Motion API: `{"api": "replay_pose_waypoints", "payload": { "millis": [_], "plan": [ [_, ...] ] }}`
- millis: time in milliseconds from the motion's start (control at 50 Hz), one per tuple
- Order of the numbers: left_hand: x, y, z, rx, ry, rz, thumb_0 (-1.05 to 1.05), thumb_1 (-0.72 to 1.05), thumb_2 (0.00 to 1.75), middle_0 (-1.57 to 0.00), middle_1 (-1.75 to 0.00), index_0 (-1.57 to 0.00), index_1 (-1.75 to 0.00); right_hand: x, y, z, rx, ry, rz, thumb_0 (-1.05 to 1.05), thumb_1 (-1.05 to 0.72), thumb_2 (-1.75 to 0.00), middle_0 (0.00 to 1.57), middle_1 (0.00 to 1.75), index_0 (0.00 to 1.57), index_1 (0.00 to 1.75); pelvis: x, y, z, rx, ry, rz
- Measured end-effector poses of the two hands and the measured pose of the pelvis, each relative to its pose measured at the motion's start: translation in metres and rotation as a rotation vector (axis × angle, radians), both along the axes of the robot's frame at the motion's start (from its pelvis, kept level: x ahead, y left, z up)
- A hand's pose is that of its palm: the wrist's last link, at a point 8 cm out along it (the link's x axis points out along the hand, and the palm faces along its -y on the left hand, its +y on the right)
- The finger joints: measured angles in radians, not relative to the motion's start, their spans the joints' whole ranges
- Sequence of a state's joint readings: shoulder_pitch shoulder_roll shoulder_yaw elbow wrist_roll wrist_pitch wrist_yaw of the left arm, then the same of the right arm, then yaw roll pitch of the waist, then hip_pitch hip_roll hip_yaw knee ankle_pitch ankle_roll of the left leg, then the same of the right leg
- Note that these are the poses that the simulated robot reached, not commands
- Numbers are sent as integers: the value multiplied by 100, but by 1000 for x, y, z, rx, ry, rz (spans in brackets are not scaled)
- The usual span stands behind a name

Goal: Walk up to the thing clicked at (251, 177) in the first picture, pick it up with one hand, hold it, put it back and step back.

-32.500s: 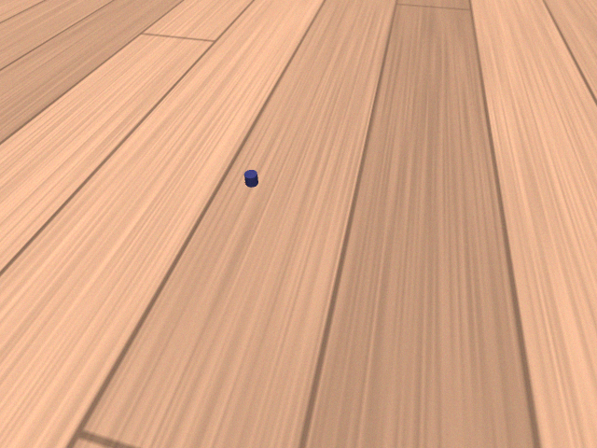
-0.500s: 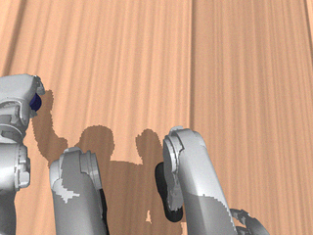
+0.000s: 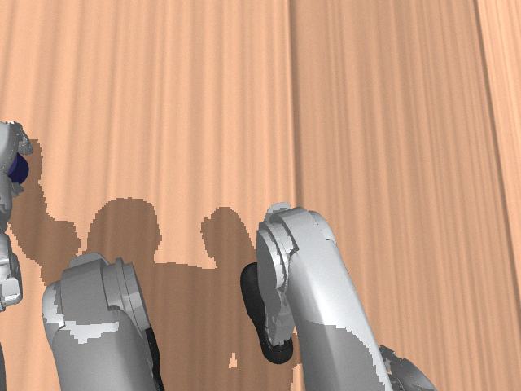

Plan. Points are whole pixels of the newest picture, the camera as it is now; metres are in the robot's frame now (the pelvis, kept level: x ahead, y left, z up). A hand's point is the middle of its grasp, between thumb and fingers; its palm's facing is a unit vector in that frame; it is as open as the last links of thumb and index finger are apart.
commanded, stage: rest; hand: left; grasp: from above
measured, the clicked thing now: out of the picture +0.47 +0.30 -0.23
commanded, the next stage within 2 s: open in 1.36 s
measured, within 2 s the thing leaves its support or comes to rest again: rests again in 1.08 s
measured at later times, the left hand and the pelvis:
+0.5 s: hand (10, 175) +0.46 +0.28 -0.24, palm faces -0.45 -0.12 -0.89, open 7.9 cm; pelvis +0.00 +0.00 -0.01, yaw -3 degrees
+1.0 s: hand (15, 178) +0.46 +0.28 -0.25, palm faces -0.46 -0.12 -0.88, open 7.9 cm; pelvis -0.01 +0.01 -0.01, yaw -4 degrees
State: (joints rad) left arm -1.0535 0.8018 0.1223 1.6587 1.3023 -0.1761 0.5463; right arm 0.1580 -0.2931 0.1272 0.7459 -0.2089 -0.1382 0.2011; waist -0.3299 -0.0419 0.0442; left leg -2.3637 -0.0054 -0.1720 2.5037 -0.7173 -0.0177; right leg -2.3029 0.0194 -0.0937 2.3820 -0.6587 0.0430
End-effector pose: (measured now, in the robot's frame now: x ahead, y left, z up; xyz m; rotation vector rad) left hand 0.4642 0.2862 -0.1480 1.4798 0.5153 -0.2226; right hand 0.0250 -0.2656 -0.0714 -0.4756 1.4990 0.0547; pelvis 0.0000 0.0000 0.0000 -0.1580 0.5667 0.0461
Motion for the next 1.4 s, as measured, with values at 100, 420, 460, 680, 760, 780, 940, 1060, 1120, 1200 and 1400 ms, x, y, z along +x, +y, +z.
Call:
{"api": "replay_pose_waypoints", "payload": {
  "millis": [100, 420, 460, 680, 760, 780, 940, 1060, 1120, 1200, 1400],
  "plan": [
    [0, -3, -10, -19, 5, 5, -1, 16, 50, -66, -65, -87, -64, -3, 0, 1, 0, 6, 17, 0, -90, -90, 20, 30, 20, 30, -1, 1, -3, -11, -16, -7],
    [-1, 2, -26, -21, -3, 0, -1, 16, 50, -66, -65, -87, -63, -15, 2, 12, -7, 31, 68, 0, -90, -90, 20, 30, 20, 30, -3, 4, -9, -35, -47, -20],
    [0, 1, -28, -22, -5, -1, -1, 16, 50, -66, -65, -87, -63, -16, 3, 13, -3, 35, 75, 0, -90, -90, 20, 30, 20, 30, -3, 4, -9, -39, -50, -21],
    [3, -5, -37, -31, -17, -10, -1, 15, 50, -66, -65, -87, -63, -16, 12, 16, 27, 31, 107, 0, -91, -90, 20, 30, 20, 30, -3, 6, -10, -54, -66, -27],
    [3, -4, -38, -24, -14, -3, -1, 15, 50, -66, -65, -88, -63, -15, 13, 16, 36, 24, 117, 0, -91, -90, 20, 30, 20, 30, -4, 6, -10, -56, -68, -29],
    [3, -4, -38, -23, -14, 2, -1, 15, 50, -66, -65, -88, -62, -14, 13, 17, 38, 22, 120, 0, -91, -90, 20, 30, 20, 30, -4, 6, -10, -56, -70, -29],
    [1, -1, -42, -20, 4, 21, -1, 16, 50, -66, -65, -87, -63, -16, 13, 19, 48, 28, 133, 0, -91, -91, 20, 30, 20, 30, -5, 6, -9, -59, -76, -32],
    [-1, -2, -45, -28, 16, 6, -1, 16, 50, -66, -65, -87, -62, -17, 14, 21, 50, 37, 146, 0, -91, -91, 20, 30, 20, 30, -6, 5, -8, -62, -82, -34],
    [0, -4, -46, -30, 9, -8, -1, 16, 50, -66, -65, -87, -62, -17, 14, 22, 48, 36, 154, 0, -91, -91, 20, 30, 20, 30, -6, 5, -8, -64, -87, -36],
    [2, -8, -47, -35, -5, -22, -1, 16, 50, -66, -65, -88, -62, -16, 15, 24, 47, 32, 165, 0, -91, -91, 20, 30, 20, 30, -7, 6, -8, -68, -95, -38],
    [4, -11, -49, -13, -21, -19, -1, 15, 50, -66, -65, -88, -62, -15, 16, 27, 53, 21, 185, 0, -91, -91, 20, 30, 20, 30, -8, 7, -8, -75, -99, -42]
  ]
}}
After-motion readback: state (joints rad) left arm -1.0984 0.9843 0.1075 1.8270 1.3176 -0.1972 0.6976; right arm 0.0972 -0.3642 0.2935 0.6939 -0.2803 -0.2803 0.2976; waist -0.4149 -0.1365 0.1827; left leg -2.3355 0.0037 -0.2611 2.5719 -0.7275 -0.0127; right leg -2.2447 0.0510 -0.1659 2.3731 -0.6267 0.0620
